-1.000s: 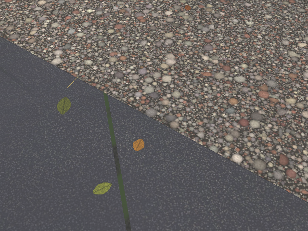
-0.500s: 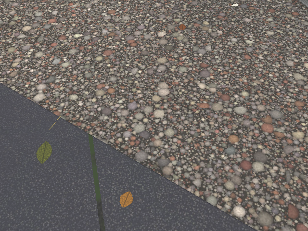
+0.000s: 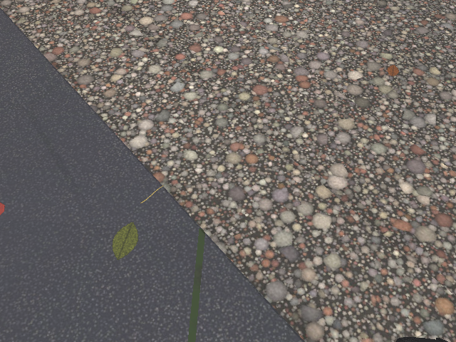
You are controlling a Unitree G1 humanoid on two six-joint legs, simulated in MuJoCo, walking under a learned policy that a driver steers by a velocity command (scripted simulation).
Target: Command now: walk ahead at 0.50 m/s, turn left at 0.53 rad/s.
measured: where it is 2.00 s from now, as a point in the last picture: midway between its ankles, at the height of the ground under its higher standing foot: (232, 259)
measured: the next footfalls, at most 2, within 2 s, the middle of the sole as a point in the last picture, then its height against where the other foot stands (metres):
right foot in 0.46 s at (286, 338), level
left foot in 0.98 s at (191, 255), level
